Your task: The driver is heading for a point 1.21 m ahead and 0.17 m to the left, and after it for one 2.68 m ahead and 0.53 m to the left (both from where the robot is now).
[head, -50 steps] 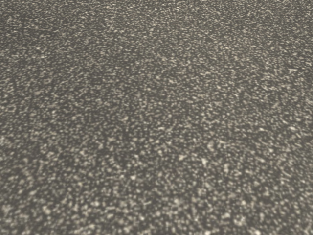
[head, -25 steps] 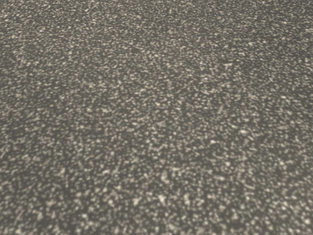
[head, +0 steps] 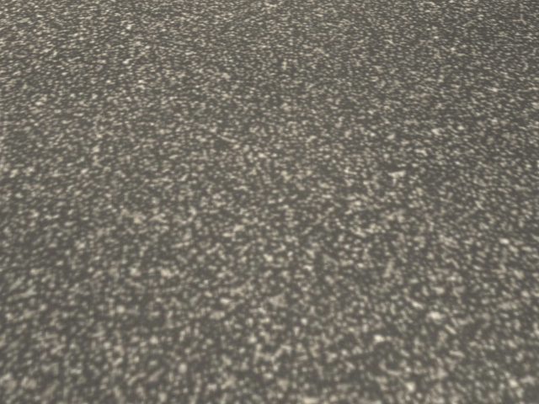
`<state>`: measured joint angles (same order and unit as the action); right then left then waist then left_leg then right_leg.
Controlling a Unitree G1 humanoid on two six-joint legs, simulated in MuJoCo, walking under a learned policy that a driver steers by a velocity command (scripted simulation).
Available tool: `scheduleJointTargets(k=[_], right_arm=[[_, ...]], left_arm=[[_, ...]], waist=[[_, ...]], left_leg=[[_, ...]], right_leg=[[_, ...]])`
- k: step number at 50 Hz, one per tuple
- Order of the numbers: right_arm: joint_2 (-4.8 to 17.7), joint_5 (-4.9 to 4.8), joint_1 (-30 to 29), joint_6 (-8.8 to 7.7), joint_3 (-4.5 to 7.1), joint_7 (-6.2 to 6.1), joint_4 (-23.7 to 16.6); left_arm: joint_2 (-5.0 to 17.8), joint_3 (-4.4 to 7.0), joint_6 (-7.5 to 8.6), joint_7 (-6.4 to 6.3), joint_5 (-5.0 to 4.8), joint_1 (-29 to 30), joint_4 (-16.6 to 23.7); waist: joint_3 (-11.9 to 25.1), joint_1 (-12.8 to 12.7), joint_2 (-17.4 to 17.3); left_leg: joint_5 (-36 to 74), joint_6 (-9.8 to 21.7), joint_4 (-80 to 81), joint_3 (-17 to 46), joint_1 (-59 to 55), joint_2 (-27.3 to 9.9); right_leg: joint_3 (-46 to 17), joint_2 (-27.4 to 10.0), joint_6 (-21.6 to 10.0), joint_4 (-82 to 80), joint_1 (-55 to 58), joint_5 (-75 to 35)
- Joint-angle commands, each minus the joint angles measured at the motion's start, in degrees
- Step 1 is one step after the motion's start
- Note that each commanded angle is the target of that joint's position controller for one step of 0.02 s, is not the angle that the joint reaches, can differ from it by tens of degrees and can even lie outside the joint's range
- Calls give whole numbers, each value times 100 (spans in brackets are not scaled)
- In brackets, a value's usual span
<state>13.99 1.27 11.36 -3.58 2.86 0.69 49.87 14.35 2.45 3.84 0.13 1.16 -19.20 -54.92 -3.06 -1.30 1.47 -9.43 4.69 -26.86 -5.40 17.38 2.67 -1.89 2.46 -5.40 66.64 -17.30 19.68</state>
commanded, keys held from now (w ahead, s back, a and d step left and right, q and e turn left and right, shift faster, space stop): w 1.00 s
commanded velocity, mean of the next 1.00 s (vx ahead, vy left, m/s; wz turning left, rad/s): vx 0.50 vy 0.00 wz -0.01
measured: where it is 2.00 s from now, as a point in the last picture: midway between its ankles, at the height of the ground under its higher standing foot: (285, 213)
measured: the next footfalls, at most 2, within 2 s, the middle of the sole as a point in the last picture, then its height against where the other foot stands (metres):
right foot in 0.40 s outside the picture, level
left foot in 0.98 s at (258, 325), level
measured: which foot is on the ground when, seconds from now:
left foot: down 0.00-0.42, up 0.44-0.96, down 0.98-1.00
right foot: up 0.00-0.38, down 0.40-0.98, up 1.00-1.00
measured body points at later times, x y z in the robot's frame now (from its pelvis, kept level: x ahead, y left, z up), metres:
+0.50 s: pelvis +0.27 -0.05 +0.00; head +0.30 -0.06 +0.45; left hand +0.41 +0.20 -0.12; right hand +0.25 -0.30 -0.15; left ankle +0.11 +0.07 -0.65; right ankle +0.34 -0.12 -0.73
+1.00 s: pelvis +0.53 -0.02 -0.01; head +0.57 -0.01 +0.44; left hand +0.46 +0.22 -0.16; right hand +0.73 -0.25 -0.12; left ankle +0.64 +0.06 -0.74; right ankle +0.35 -0.12 -0.71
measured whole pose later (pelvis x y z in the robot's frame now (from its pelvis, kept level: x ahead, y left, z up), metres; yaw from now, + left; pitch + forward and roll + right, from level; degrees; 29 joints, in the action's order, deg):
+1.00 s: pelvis +0.53 -0.02 -0.01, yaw +1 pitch +1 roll -1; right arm 12.1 2.5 1.9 -4.2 1.8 0.7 48.7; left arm 11.7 1.9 4.3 -0.5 0.6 -25.4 -61.3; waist -3.2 -2.7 -0.1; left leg -6.5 6.1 -31.4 -5.8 25.6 0.1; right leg 4.0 1.6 -2.9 32.7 1.8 25.5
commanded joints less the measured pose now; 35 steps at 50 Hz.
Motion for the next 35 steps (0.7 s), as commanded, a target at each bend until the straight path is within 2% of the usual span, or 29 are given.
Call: scheduleJointTargets(k=[1,4,7,9,12,15,17,18,19,20,21,22,23,24,25,27,30,32,35], right_arm=[[358,-39,474,-137,41,-20,41],[573,-86,798,-227,91,-14,236],[571,-94,1066,-219,83,-8,361],[558,-101,1200,-213,74,-2,424],[608,-87,1458,-214,81,-16,529],[641,-44,1609,-184,84,-53,625],[710,-17,1538,-157,105,-91,658],[751,-8,1447,-144,116,-108,659],[783,-8,1364,-122,123,-114,663],[712,-23,1327,-101,95,-108,652],[498,-65,1309,-111,17,-99,446],[-37,-247,2019,-111,-73,-52,375],[612,-75,1561,-65,83,-96,438],[587,-76,1136,-95,102,-56,313],[464,-90,964,-115,73,-31,290],[320,52,1049,15,53,27,356],[241,89,878,151,52,108,314],[255,91,409,191,48,129,167],[260,57,-263,191,28,133,-50]], left_arm=[[334,56,-66,97,91,-282,267],[266,23,-146,161,113,103,399],[261,-11,-158,183,92,907,671],[183,-57,-141,194,64,1337,809],[130,-106,-121,191,33,1837,958],[216,-92,-92,166,27,2112,1081],[299,-56,-55,146,35,2045,1102],[352,-22,-27,124,44,1805,1041],[422,31,13,91,64,1245,859],[564,113,77,38,126,294,526],[1025,242,124,-37,265,-772,333],[1569,392,65,-33,231,-952,258],[1186,332,-1,7,18,-467,335],[836,233,5,23,-19,106,428],[555,159,44,47,3,371,434],[323,88,115,9,-38,475,323],[440,106,233,-2,-85,108,112],[501,119,246,-4,-89,-98,14],[455,94,216,-4,-83,-395,-106]], waist=[[184,-33,-540],[68,-44,-505],[-148,121,-472],[-181,227,-483],[-172,391,-527],[-193,438,-581],[-170,336,-609],[-63,198,-622],[212,-55,-585],[725,-433,-361],[1485,-778,231],[2028,-422,1623],[1519,-367,518],[766,-176,280],[447,-40,98],[245,236,268],[204,321,203],[29,256,159],[-143,111,133]], left_leg=[[551,748,1721,1806,-815,-1533],[823,823,1984,1431,-793,-1451],[920,789,2179,1164,-973,-1315],[1193,701,2152,951,-1063,-1201],[1609,634,2035,793,-1348,-1222],[2064,602,1790,820,-1837,-1432],[2585,543,1498,829,-2110,-1571],[3207,480,1161,779,-2171,-1582],[3838,404,493,680,-2162,-1500],[3744,287,-612,448,-1787,-1234],[1999,154,-2323,204,-660,-930],[-2012,-58,-4213,77,1340,169],[-1935,48,-4599,846,1855,-153],[-1376,79,-4487,870,1966,-396],[-995,60,-4190,848,1766,-586],[-726,-71,-3746,788,1275,-781],[-461,-234,-3511,627,1352,-823],[-88,-337,-3201,549,1762,-928],[410,-442,-2507,436,2160,-974]], right_leg=[[-165,-562,128,-28,-1038,-316],[59,-744,310,-474,-1425,-639],[243,-904,478,-1332,-1925,-1227],[369,-866,528,-2039,-1861,-1601],[529,-724,497,-2819,-1650,-1934],[536,-623,358,-3233,-1571,-1763],[537,-528,197,-3458,-1345,-1370],[573,-406,99,-3599,-977,-1132],[650,-225,-16,-3841,-296,-1039],[641,-178,-180,-4134,909,-1190],[-680,-1402,-501,-4200,2392,-784],[-3388,-2795,-1274,-4925,3638,-420],[-3341,-2476,-1103,-5115,3126,-43],[-2433,-2252,-945,-5200,2344,-229],[-1859,-1988,-799,-5420,1734,-801],[-1070,-1562,-539,-5678,1065,-1390],[-690,-1452,-619,-5878,988,-1996],[-540,-1415,-654,-6052,1057,-1967],[-344,-1323,-634,-6132,1280,-2212]])
Velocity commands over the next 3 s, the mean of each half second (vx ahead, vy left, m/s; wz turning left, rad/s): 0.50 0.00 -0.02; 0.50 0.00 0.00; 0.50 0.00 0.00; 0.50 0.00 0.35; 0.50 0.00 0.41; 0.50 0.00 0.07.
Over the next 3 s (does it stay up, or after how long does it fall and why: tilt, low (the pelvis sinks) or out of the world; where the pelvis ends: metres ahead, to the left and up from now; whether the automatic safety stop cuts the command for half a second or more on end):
stays up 1.57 0.16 0.01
